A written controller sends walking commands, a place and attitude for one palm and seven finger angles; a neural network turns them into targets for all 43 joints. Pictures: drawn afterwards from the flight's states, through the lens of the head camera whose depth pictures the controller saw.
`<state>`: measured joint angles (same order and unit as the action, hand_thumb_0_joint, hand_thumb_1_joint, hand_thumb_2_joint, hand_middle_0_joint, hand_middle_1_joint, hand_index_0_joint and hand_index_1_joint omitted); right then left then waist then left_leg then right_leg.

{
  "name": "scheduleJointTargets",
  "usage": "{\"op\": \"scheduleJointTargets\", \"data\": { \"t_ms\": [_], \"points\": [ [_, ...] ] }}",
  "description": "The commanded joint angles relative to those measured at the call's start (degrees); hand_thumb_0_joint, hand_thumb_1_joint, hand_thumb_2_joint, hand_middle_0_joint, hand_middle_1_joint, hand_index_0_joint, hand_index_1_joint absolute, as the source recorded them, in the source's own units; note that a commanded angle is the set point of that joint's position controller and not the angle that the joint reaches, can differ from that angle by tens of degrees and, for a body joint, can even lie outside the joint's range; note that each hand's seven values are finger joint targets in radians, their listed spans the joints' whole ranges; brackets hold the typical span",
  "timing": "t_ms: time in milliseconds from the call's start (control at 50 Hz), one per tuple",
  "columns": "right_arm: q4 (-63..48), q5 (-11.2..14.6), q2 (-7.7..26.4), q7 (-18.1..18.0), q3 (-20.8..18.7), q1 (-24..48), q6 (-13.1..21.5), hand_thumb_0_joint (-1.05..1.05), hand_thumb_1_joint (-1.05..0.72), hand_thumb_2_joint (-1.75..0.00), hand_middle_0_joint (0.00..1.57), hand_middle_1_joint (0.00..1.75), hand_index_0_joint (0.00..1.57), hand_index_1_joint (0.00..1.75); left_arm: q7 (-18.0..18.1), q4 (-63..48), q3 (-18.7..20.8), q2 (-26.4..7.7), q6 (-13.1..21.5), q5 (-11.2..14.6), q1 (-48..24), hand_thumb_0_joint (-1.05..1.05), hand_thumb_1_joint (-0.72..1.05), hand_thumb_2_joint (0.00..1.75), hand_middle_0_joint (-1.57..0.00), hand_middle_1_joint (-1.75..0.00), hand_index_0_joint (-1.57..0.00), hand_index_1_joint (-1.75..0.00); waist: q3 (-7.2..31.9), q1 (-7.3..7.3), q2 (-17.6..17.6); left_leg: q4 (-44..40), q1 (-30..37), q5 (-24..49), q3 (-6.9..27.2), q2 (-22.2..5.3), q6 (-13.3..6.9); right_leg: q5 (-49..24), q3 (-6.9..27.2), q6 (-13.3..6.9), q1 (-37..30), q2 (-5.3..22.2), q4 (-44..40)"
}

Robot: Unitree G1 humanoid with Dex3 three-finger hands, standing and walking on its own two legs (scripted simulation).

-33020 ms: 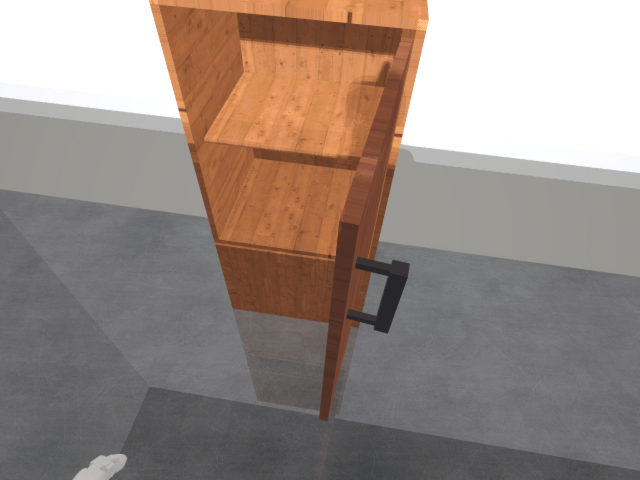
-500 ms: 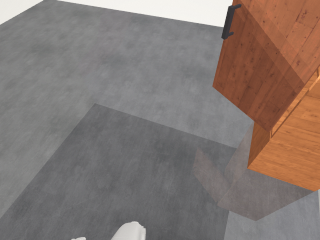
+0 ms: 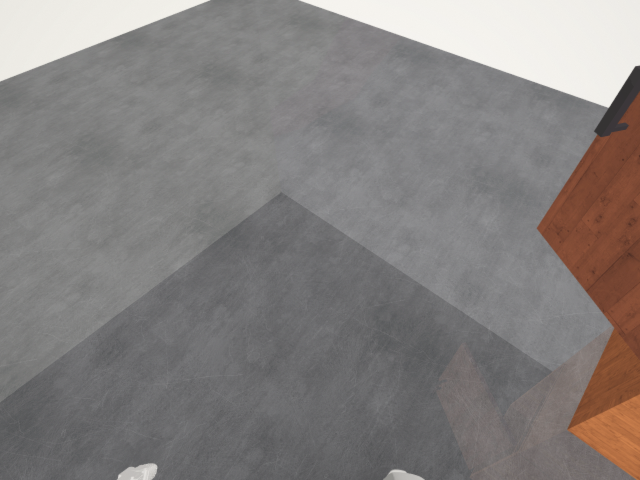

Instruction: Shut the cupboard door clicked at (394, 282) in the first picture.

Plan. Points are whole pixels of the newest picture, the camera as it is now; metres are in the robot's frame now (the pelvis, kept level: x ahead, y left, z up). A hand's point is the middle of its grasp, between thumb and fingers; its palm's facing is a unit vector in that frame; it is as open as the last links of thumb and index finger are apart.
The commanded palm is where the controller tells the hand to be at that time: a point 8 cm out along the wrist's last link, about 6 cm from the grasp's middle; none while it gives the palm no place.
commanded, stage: walk to a spot facing it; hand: left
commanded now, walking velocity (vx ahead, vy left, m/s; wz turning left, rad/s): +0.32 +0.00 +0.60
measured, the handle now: (630, 101) +0.75 -0.55 +0.06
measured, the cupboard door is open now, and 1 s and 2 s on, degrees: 56 56 56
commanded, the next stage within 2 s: turn to face it in 0.86 s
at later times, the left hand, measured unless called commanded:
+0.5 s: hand out of the picture +0.03 +0.12 -0.17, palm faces +0.45 -0.88 -0.16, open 7.4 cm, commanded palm none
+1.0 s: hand (151, 321) +0.38 +0.32 -0.14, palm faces +0.44 -0.87 -0.20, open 7.4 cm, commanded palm none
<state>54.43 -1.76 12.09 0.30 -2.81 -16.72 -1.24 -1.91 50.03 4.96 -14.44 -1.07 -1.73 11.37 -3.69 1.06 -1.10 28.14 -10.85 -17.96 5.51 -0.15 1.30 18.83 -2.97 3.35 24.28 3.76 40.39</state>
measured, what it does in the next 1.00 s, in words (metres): walks ahead, turning left: right foot, then left foot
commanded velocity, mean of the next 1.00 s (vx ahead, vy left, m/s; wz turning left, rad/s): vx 0.29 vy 0.00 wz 0.39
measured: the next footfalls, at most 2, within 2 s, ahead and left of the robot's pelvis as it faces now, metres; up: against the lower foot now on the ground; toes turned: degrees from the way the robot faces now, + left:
right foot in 0.04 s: +0.11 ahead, -0.12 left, +0.00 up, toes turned -3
left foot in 0.58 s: +0.26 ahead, +0.15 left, +0.00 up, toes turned +30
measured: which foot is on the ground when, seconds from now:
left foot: down 0.00-0.04, up 0.06-0.56, down 0.58-1.00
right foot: up 0.00-0.02, down 0.04-0.58, up 0.60-1.00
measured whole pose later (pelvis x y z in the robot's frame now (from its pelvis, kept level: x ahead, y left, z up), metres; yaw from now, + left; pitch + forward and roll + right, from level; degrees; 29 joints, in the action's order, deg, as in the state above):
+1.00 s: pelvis +0.34 +0.09 +0.01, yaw +29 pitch +1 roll +1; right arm 60.0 -1.3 8.9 -0.9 -1.9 -22.3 2.2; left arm -1.2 50.3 3.7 -12.0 0.2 -1.9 5.5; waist -3.1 3.4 1.5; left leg 20.1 -3.3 -17.6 -1.6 3.0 -3.0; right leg 7.9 -2.2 2.2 28.4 5.4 38.5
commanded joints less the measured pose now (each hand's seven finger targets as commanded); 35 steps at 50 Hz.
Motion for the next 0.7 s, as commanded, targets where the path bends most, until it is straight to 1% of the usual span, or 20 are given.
{"op": "scheduleJointTargets", "data": {
  "t_ms": [0,20,40,60,80,100,120,140,180,280,420,460,500,520,540,560,580,600,660,680],
  "points": [
    [-6.44,1.00,6.45,-0.29,-1.98,6.16,2.06,0.00,-0.90,-0.90,0.20,0.30,0.20,0.30,1.08,0.48,3.06,-11.63,3.39,-0.60,17.27,0.00,0.90,0.90,-0.20,-0.30,-0.20,-0.30,6.67,-9.65,12.26,15.29,-29.97,-18.45,0.24,2.37,-4.04,14.24,13.03,-2.63,-34.50,10.49,-21.38],
    [-8.23,1.03,4.07,-0.02,-1.55,6.74,2.26,0.00,-0.90,-0.90,0.20,0.30,0.20,0.30,1.87,0.31,3.37,-15.76,3.09,-0.48,18.45,0.00,0.90,0.90,-0.20,-0.30,-0.20,-0.30,6.16,-9.96,25.36,34.69,-33.92,-20.01,-2.52,5.07,-2.64,28.73,34.84,-7.46,-30.09,24.65,-33.34],
    [-7.82,0.07,6.60,0.40,-2.37,6.53,1.82,0.00,-0.90,-0.90,0.20,0.30,0.20,0.30,2.21,-0.86,2.71,-13.61,2.90,0.11,13.33,0.00,0.90,0.90,-0.20,-0.30,-0.20,-0.30,1.21,-6.33,18.52,43.26,-33.83,-14.77,0.49,1.22,-2.79,34.19,35.08,-8.75,-20.60,25.22,-35.94],
    [-6.67,-0.14,6.26,0.55,-2.73,3.88,1.46,0.00,-0.90,-0.90,0.20,0.30,0.20,0.30,2.68,-1.97,2.56,-10.76,3.27,0.13,8.12,0.00,0.90,0.90,-0.20,-0.30,-0.20,-0.30,-0.44,-2.83,15.98,45.93,-32.92,-9.22,0.82,-1.50,-2.69,34.63,32.53,-8.58,-15.91,24.48,-35.91],
    [-5.21,-0.44,5.83,0.86,-2.58,4.07,1.41,0.00,-0.90,-0.90,0.20,0.30,0.20,0.30,2.71,-2.26,1.76,-8.34,3.68,-0.08,5.46,0.00,0.90,0.90,-0.20,-0.30,-0.20,-0.30,-1.85,-1.62,13.95,47.73,-31.48,-4.99,0.09,-3.30,-2.04,28.74,27.34,-8.36,-11.86,22.43,-34.72],
    [-3.88,-0.48,5.32,1.42,-2.47,3.71,1.12,0.00,-0.90,-0.90,0.20,0.30,0.20,0.30,2.58,-2.21,0.90,-5.82,4.17,0.03,3.53,0.00,0.90,0.90,-0.20,-0.30,-0.20,-0.30,-1.85,-0.12,10.85,47.19,-28.67,0.07,-1.02,-4.42,-1.36,18.47,16.58,-6.83,-9.96,19.16,-33.20],
    [-3.20,-0.40,4.02,1.85,-2.17,2.93,0.88,0.00,-0.90,-0.90,0.20,0.30,0.20,0.30,2.41,-1.90,0.62,-4.25,4.72,0.20,3.75,0.00,0.90,0.90,-0.20,-0.30,-0.20,-0.30,-0.67,0.25,9.60,45.66,-26.75,3.25,-2.51,-4.39,-0.85,8.48,8.36,-5.86,-10.59,16.24,-31.80],
    [-3.00,-0.10,2.90,2.11,-1.93,2.62,0.64,0.00,-0.90,-0.90,0.20,0.30,0.20,0.30,2.35,-1.24,0.42,-3.76,5.09,0.27,5.15,0.00,0.90,0.90,-0.20,-0.30,-0.20,-0.30,-0.02,0.34,9.27,44.56,-26.58,5.30,-3.70,-3.83,-0.51,1.37,3.27,-5.34,-12.22,14.47,-30.84],
    [-2.46,0.08,1.89,2.38,-1.85,3.19,0.51,0.00,-0.90,-0.90,0.20,0.30,0.20,0.30,2.50,0.71,0.17,-2.48,5.72,0.28,8.76,0.00,0.90,0.90,-0.20,-0.30,-0.20,-0.30,1.00,-0.33,9.35,42.74,-28.40,7.89,-5.21,-3.48,-0.12,-10.86,-2.06,-4.96,-17.47,13.06,-29.40],
    [-4.68,0.14,0.76,2.66,-1.04,10.13,0.68,0.00,-0.90,-0.90,0.20,0.30,0.20,0.30,3.03,4.01,0.06,-2.00,6.34,0.01,15.33,0.00,0.90,0.90,-0.20,-0.30,-0.20,-0.30,1.52,-2.50,7.51,33.25,-33.21,6.10,-8.13,-4.24,-0.25,-32.16,-7.31,-6.52,-29.10,15.51,-26.09],
    [-7.94,0.06,0.71,3.28,-0.03,17.87,1.44,0.00,-0.90,-0.90,0.20,0.30,0.20,0.30,3.09,5.97,0.26,-3.49,5.94,-0.20,16.86,0.00,0.90,0.90,-0.20,-0.30,-0.20,-0.30,-1.60,-3.36,7.53,15.86,-28.50,2.84,-12.44,-4.04,-3.18,-38.15,-11.10,-7.90,-31.80,19.22,-23.75],
    [-7.44,0.03,1.78,2.92,-0.33,14.32,1.97,0.00,-0.90,-0.90,0.20,0.30,0.20,0.30,3.00,5.79,0.61,-5.05,5.84,-0.25,15.56,0.00,0.90,0.90,-0.20,-0.30,-0.20,-0.30,0.59,-1.46,7.58,12.21,-20.35,-0.89,-14.60,-1.63,-5.03,-48.35,-12.36,-7.99,-30.96,20.13,-17.55],
    [-5.56,-0.27,3.91,2.29,-1.00,5.14,2.29,0.00,-0.90,-0.90,0.20,0.30,0.20,0.30,2.61,5.08,0.94,-6.97,5.55,0.37,13.51,0.00,0.90,0.90,-0.20,-0.30,-0.20,-0.30,5.75,3.12,6.69,7.87,-4.20,0.99,-17.45,2.94,-6.79,-51.24,-16.82,-6.45,-24.87,17.75,-4.90],
    [-3.80,-0.46,7.12,1.81,-1.96,-2.90,2.52,0.00,-0.90,-0.90,0.20,0.30,0.20,0.30,2.22,4.43,0.92,-6.74,5.43,0.79,12.06,0.00,0.90,0.90,-0.20,-0.30,-0.20,-0.30,10.62,7.64,2.75,3.41,10.47,4.22,-13.49,1.08,-8.08,-39.91,-17.15,-4.84,-15.45,15.91,8.09],
    [-2.63,-0.93,14.44,1.04,-3.86,-8.72,2.79,0.00,-0.90,-0.90,0.20,0.30,0.20,0.30,1.15,2.22,0.62,-3.96,5.07,1.25,12.42,0.00,0.90,0.90,-0.20,-0.30,-0.20,-0.30,15.32,9.18,-12.34,-1.28,23.58,4.82,10.84,-13.91,-14.31,-2.22,-15.84,-1.18,2.74,6.86,27.26],
    [-2.13,0.11,18.47,-0.02,-4.39,-12.02,2.76,0.00,-0.90,-0.90,0.20,0.30,0.20,0.30,1.02,-1.91,-0.28,-3.47,4.67,1.16,5.54,0.00,0.90,0.90,-0.20,-0.30,-0.20,-0.30,16.02,10.26,-12.22,-8.39,27.85,11.27,27.48,-23.22,-18.86,14.94,-6.75,-0.71,16.42,2.65,38.19],
    [-1.75,0.49,17.92,-0.69,-4.37,-10.30,2.51,0.00,-0.90,-0.90,0.20,0.30,0.20,0.30,1.48,-3.75,-0.14,-3.96,4.35,1.20,0.63,0.00,0.90,0.90,-0.20,-0.30,-0.20,-0.30,10.92,9.05,-2.17,-10.66,23.10,12.13,26.51,-25.23,-19.61,11.46,-0.78,-1.37,19.60,4.31,41.60],
    [-3.19,0.35,15.22,-0.75,-3.35,-6.17,3.10,0.00,-0.90,-0.90,0.20,0.30,0.20,0.30,1.71,-3.67,0.24,-2.33,4.54,0.77,1.19,0.00,0.90,0.90,-0.20,-0.30,-0.20,-0.30,7.42,6.06,1.70,-12.04,13.19,5.52,20.96,-23.58,-17.14,8.35,0.01,-1.61,17.32,5.91,39.92],
    [-5.24,0.16,8.51,-1.15,-1.02,4.67,4.30,0.00,-0.90,-0.90,0.20,0.30,0.20,0.30,1.18,1.30,0.42,-0.51,2.63,-0.43,8.58,0.00,0.90,0.90,-0.20,-0.30,-0.20,-0.30,1.42,-0.66,-5.84,-15.39,-4.90,-0.62,8.52,-14.77,-11.41,0.00,2.53,-1.02,8.10,7.44,30.72],
    [-4.70,0.13,7.61,-1.20,-0.67,4.28,4.65,0.00,-0.90,-0.90,0.20,0.30,0.20,0.30,0.96,1.85,0.36,0.06,2.23,-0.57,10.00,0.00,0.90,0.90,-0.20,-0.30,-0.20,-0.30,1.39,-1.26,-5.08,-16.00,-5.74,1.04,6.54,-13.00,-11.27,-2.00,1.95,-0.79,7.42,6.33,28.99]
  ]
}}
